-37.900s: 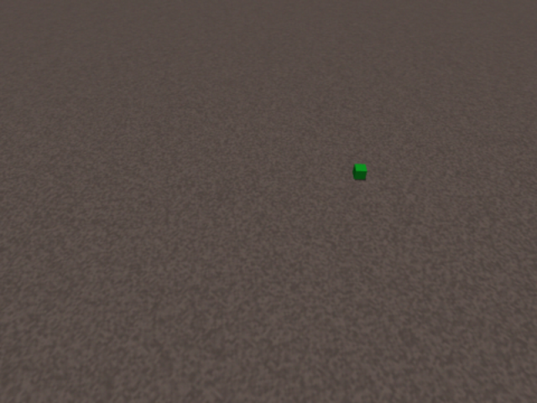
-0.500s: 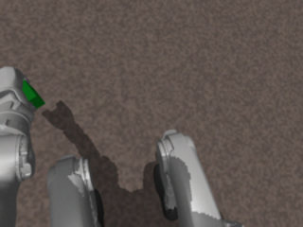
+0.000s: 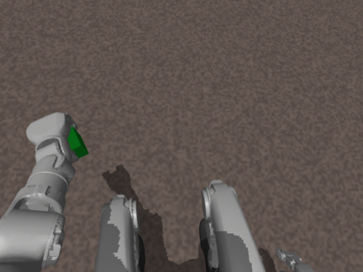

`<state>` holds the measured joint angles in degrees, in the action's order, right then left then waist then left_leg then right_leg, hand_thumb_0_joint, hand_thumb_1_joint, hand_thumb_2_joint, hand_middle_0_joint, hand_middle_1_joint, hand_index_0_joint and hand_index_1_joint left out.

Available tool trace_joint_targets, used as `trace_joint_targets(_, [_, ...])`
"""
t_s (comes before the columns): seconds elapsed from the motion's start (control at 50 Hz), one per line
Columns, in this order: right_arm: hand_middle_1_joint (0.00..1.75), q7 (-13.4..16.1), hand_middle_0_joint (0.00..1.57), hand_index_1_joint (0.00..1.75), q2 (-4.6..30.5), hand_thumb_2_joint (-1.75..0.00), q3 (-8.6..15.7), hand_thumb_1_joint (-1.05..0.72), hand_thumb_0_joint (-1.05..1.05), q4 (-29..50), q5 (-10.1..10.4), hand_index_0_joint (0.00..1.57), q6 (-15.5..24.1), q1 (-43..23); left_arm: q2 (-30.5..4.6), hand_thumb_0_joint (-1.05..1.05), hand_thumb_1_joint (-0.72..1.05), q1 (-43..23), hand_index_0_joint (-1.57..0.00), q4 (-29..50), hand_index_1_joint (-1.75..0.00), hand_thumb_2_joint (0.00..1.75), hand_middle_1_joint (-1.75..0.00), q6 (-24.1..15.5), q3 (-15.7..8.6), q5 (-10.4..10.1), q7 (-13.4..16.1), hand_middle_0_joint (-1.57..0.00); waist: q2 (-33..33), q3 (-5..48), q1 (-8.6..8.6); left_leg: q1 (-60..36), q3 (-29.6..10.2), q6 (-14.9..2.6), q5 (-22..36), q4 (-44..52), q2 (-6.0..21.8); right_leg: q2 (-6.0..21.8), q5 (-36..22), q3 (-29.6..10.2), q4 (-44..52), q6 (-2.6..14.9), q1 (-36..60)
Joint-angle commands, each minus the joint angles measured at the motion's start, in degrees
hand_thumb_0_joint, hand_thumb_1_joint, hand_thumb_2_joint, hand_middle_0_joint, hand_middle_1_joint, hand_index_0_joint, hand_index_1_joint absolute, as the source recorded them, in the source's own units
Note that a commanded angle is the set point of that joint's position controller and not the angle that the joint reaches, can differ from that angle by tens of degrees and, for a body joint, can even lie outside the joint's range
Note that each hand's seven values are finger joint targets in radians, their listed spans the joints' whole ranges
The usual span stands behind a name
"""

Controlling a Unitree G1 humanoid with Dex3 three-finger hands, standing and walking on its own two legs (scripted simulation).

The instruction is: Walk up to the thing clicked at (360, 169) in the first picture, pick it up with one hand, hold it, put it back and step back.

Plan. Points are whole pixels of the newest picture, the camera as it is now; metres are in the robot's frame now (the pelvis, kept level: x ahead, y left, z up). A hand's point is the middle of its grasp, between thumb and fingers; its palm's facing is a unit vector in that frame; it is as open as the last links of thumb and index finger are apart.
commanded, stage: lift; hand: left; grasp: from above
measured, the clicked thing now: (69, 145) +0.46 +0.25 -0.14
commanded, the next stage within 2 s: hold in 0.94 s
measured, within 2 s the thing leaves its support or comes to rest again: neither
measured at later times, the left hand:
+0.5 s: hand (17, 126) +0.40 +0.23 +0.10, palm faces -0.40 -0.22 -0.89, open 8.9 cm
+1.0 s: hand out of the picture +0.41 +0.23 +0.20, palm faces -0.40 -0.23 -0.89, open 8.8 cm
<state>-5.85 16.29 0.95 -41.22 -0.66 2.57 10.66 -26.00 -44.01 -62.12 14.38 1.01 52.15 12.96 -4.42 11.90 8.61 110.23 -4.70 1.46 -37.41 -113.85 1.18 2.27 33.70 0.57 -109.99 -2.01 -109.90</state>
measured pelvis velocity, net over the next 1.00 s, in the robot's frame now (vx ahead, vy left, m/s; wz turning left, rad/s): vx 0.08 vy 0.00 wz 0.02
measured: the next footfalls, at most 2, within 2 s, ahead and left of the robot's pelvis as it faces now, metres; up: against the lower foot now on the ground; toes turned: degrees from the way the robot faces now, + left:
none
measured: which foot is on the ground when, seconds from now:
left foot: down 0.00-1.00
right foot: down 0.00-1.00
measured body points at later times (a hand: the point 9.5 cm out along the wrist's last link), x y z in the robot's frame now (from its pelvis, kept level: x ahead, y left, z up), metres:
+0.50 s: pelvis +0.04 -0.01 +0.19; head +0.13 +0.00 +0.63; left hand +0.42 +0.24 +0.15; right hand +0.14 -0.26 +0.06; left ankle +0.08 +0.13 -0.43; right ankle +0.11 -0.14 -0.43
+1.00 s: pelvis +0.08 +0.00 +0.28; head +0.13 -0.01 +0.72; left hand +0.42 +0.23 +0.25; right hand +0.16 -0.27 +0.15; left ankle +0.08 +0.13 -0.43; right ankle +0.11 -0.14 -0.43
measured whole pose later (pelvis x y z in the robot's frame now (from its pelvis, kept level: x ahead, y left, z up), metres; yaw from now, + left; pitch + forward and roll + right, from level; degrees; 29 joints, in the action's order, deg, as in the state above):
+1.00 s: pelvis +0.08 +0.00 +0.28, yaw +1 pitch +11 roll +0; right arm 2.6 13.9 0.9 -44.8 3.0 3.7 15.3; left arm -16.6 -25.2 -53.6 20.3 10.9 47.4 11.6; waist -1.7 5.0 4.0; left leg 35.6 0.0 1.5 -22.6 -47.3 2.5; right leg 1.9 20.3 0.5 -46.2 -1.3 -36.8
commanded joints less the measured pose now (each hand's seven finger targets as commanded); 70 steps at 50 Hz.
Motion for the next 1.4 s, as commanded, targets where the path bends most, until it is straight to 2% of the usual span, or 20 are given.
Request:
trace_joint_targets(0.0, [0.3, 3.5, 0.2, 0.3, 9.8, -0.9, 3.5, -0.89, 0.0, 3.8, 0.9, 0.2, 0.8, 5.4, -12.4, 0.0, 0.7, -17.8, -1.12, 14.6, -0.29, 0.41, -0.27, 2.1, 0.1, 0.7, 1.6, -1.14, -4.0, 33.3, 1.17, -26.6, 2.9, -2.75, -0.1, 22.4, -2.1, -3.2, 0.1, 2.9, 20.5, 3.54, 28.1])
trace_joint_targets(0.06, [0.3, 5.4, 0.2, 0.3, 9.4, -0.9, 3.3, -0.89, 0.0, 3.5, 1.5, 0.2, 0.7, 5.2, -12.1, 0.0, 0.71, -17.0, -1.13, 18.2, -0.29, 0.39, -0.27, 3.4, 0.4, 0.4, 0.9, -1.14, -5.2, 33.2, 0.41, -32.8, 2.4, -2.39, 2.1, 26.6, -2.0, -3.0, -2.6, 3.1, 23.2, 3.52, 31.4])
trace_joint_targets(0.1, [0.3, 6.4, 0.2, 0.3, 8.7, -0.9, 2.9, -0.88, 0.0, 3.5, 2.0, 0.2, 0.7, 4.6, -11.8, 0.0, 0.71, -13.0, -1.12, 17.7, -0.29, 0.39, -0.28, 4.5, 1.1, 0.3, 0.5, -1.14, -3.5, 32.4, -0.42, -35.5, 3.4, -2.57, 4.2, 28.3, -1.8, -3.2, -3.9, 2.6, 26.7, 3.43, 35.6])
trace_joint_targets(0.14, [0.3, 7.1, 0.2, 0.3, 7.7, -0.9, 2.6, -0.89, 0.0, 3.3, 2.2, 0.2, 0.9, 4.0, -9.4, 0.0, 0.72, -11.4, -1.13, 18.9, -0.3, 0.38, -0.29, 5.1, 2.5, -0.8, 0.2, -1.14, -2.9, 30.7, -0.33, -37.2, 4.0, -2.64, 5.6, 30.5, -1.8, -3.4, -5.0, 2.2, 29.5, 3.3, 39.3])
trace_joint_targets(0.2, [0.3, 8.1, 0.2, 0.3, 7.2, -0.9, 2.4, -0.89, 0.0, 2.9, 2.8, 0.2, 1.3, 3.7, -9.4, 0.0, 0.68, -9.2, -1.11, 21.5, -0.29, 0.38, -0.29, 6.1, 3.1, -1.6, -0.2, -1.12, -1.9, 31.1, -1.1, -42.5, 4.3, -2.71, 8.9, 33.8, -1.6, -3.4, -8.0, 1.7, 33.7, 3.2, 45.4])
trace_joint_targets(0.28, [0.3, 9.2, 0.2, 0.3, 6.2, -0.9, 2.1, -0.88, 0.0, 2.5, 3.3, 0.2, 1.8, 2.9, -5.5, 0.0, 0.66, -6.7, -1.08, 21.9, -0.29, 0.35, -0.29, 7.0, 5.5, -2.7, -0.2, -1.08, -1.0, 24.5, -1.24, -48.6, 3.2, -2.35, 7.7, 41.0, -1.1, -3.6, -6.8, 1.8, 39.9, 3.33, 48.8])
trace_joint_targets(0.32, [0.3, 9.7, 0.2, 0.3, 6.1, -0.9, 2.0, -0.88, 0.0, 1.7, 3.4, 0.2, 2.4, 3.0, -5.2, 0.0, 0.66, -5.9, -1.08, 21.3, -0.3, 0.35, -0.29, 7.2, 5.4, -3.0, -0.1, -1.08, -1.5, 22.3, -1.45, -51.6, 2.6, -2.08, 7.2, 44.4, -0.9, -3.6, -6.2, 1.5, 42.4, 3.43, 50.6])
trace_joint_targets(0.36, [0.3, 10.0, 0.2, 0.3, 5.9, -0.9, 2.0, -0.88, 0.0, 1.4, 3.6, 0.2, 2.8, 3.0, -3.7, 0.0, 0.66, -4.3, -1.08, 20.3, -0.32, 0.38, -0.31, 7.4, 6.3, -3.1, -0.1, -1.08, -1.3, 21.5, -1.83, -55.5, 2.4, -1.84, 9.9, 47.0, -0.6, -3.8, -8.5, 1.7, 44.4, 3.48, 53.0])
trace_joint_targets(0.44, [0.3, 10.4, 0.2, 0.3, 5.5, -0.9, 1.7, -0.88, 0.0, 0.8, 3.7, 0.2, 3.4, 3.4, -2.8, 0.0, 0.65, -2.7, -1.06, 18.2, -0.33, 0.36, -0.33, 7.2, 6.8, -3.3, 0.2, -1.06, -0.8, 17.2, -2.47, -59.7, 2.5, -1.68, 12.3, 52.1, -0.8, -3.7, -10.6, 1.1, 49.3, 3.31, 58.2])
trace_joint_targets(0.48, [0.3, 10.6, 0.2, 0.3, 5.5, -0.9, 1.6, -0.88, 0.0, 1.0, 3.6, 0.2, 3.5, 3.8, -4.1, 0.0, 0.65, -1.8, -1.06, 17.3, -0.33, 0.35, -0.33, 7.1, 6.3, -2.9, 0.5, -1.06, 0.1, 16.5, -2.94, -62.5, 3.0, -1.84, 14.3, 54.2, -0.9, -3.7, -12.4, 1.0, 52.0, 3.18, 62.1])
trace_joint_targets(0.56, [0.3, 10.5, 0.2, 0.3, 5.2, -0.9, 1.4, -0.89, 0.0, 0.6, 3.5, 0.2, 3.8, 5.5, -2.2, 0.0, 0.66, -2.5, -1.07, 17.6, -0.36, 0.4, -0.36, 6.8, 7.1, -3.6, 0.8, -1.07, 1.7, 16.0, -2.54, -66.7, 4.5, -2.3, 20.3, 57.2, -1.5, -3.6, -18.6, 0.3, 56.7, 2.73, 69.1])
trace_joint_targets(0.66, [0.3, 10.2, 0.2, 0.3, 5.5, -0.9, 1.8, -0.88, 0.0, 1.1, 3.3, 0.2, 3.6, 6.4, -2.2, 0.0, 0.67, -1.8, -1.08, 16.9, -0.34, 0.42, -0.33, 6.3, 7.1, -3.3, 0.8, -1.09, 2.9, 15.8, -3.39, -73.0, 4.8, -2.26, 25.9, 61.7, -1.5, -3.3, -24.5, 0.3, 60.9, 2.31, 75.5])
trace_joint_targets(0.7, [0.3, 10.0, 0.2, 0.3, 5.3, -0.9, 1.7, -0.88, 0.0, 1.1, 3.3, 0.2, 3.6, 6.5, -0.9, 0.0, 0.64, -0.6, -1.06, 16.0, -0.34, 0.43, -0.33, 6.1, 7.6, -3.6, 0.5, -1.07, 2.9, 14.7, -3.38, -74.4, 4.7, -2.19, 26.4, 63.8, -1.7, -3.2, -25.0, 0.3, 62.7, 2.24, 77.4])
trace_joint_targets(0.72, [0.3, 10.0, 0.2, 0.3, 5.6, -0.89, 1.9, -0.88, 0.0, 1.3, 3.3, 0.2, 3.5, 6.4, -2.2, 0.0, 0.64, -0.5, -1.06, 16.3, -0.35, 0.44, -0.33, 6.0, 6.9, -3.4, 0.5, -1.07, 2.6, 13.8, -4.05, -75.0, 4.9, -2.15, 25.5, 65.0, -1.8, -3.1, -23.9, 0.1, 63.8, 2.27, 78.1])
trace_joint_targets(0.82, [0.3, 9.6, 0.2, 0.3, 5.1, -0.89, 1.9, -0.88, 0.0, 1.8, 3.4, 0.2, 3.2, 5.4, -1.4, 0.0, 0.66, 0.9, -1.08, 15.9, -0.31, 0.41, -0.3, 5.9, 7.1, -3.5, 1.2, -1.09, 3.3, 10.7, -4.35, -78.4, 4.9, -1.99, 24.3, 70.0, -2.0, -3.0, -22.2, 0.1, 68.2, 2.18, 81.3])
trace_joint_targets(0.92, [0.3, 9.2, 0.2, 0.3, 5.7, -0.89, 2.3, -0.88, 0.0, 1.5, 3.5, 0.2, 3.2, 5.7, -1.9, 0.0, 0.64, -0.3, -1.06, 17.9, -0.31, 0.41, -0.3, 5.8, 7.2, -2.8, 0.9, -1.07, 2.2, 11.0, -4.63, -83.6, 4.9, -1.55, 29.0, 73.1, -1.8, -3.4, -26.0, 0.5, 70.1, 2.38, 83.7])
trace_joint_targets(1.02, [0.3, 8.7, 0.2, 0.3, 5.7, -0.89, 2.4, -0.87, 0.0, 1.2, 3.6, 0.2, 3.2, 5.3, 0.2, 0.0, 0.63, 0.4, -1.05, 17.2, -0.31, 0.39, -0.31, 6.4, 8.3, -2.9, 0.7, -1.05, 3.1, 10.3, -4.56, -86.8, 5.2, -1.44, 32.2, 75.3, -1.8, -3.4, -28.8, 0.6, 72.2, 2.32, 86.4])
trace_joint_targets(1.12, [0.3, 8.1, 0.2, 0.3, 6.0, -0.89, 2.5, -0.88, 0.0, 1.9, 3.7, 0.2, 3.1, 3.9, 0.2, 0.0, 0.64, 0.4, -1.06, 17.5, -0.33, 0.41, -0.32, 6.9, 8.8, -2.8, -0.3, -1.07, 4.3, 8.2, -5.13, -87.5, 5.6, -1.54, 30.9, 77.4, -2.2, -3.2, -27.9, 0.3, 74.7, 2.08, 88.6])
trace_joint_targets(1.22, [0.3, 7.5, 0.2, 0.3, 6.2, -0.89, 2.6, -0.88, 0.0, 2.5, 3.7, 0.2, 2.8, 3.8, 0.3, 0.0, 0.64, -0.1, -1.05, 20.8, -0.32, 0.37, -0.31, 7.0, 9.0, -2.0, -1.4, -1.06, 3.7, 9.4, -5.81, -90.8, 5.4, -1.24, 35.9, 78.7, -1.8, -3.6, -31.8, 0.7, 74.8, 2.35, 90.2])
trace_joint_targets(1.38, [0.3, 6.7, 0.2, 0.3, 5.8, -0.89, 2.4, -0.88, 0.0, 3.3, 3.6, 0.2, 2.5, 2.4, 0.4, 0.0, 0.62, 1.5, -1.03, 22.8, -0.36, 0.4, -0.36, 8.5, 9.2, -1.6, -2.3, -1.03, 3.0, 8.0, -6.59, -92.9, 6.3, -1.4, 37.2, 80.7, -2.2, -3.2, -33.9, 0.2, 77.3, 2.12, 93.6])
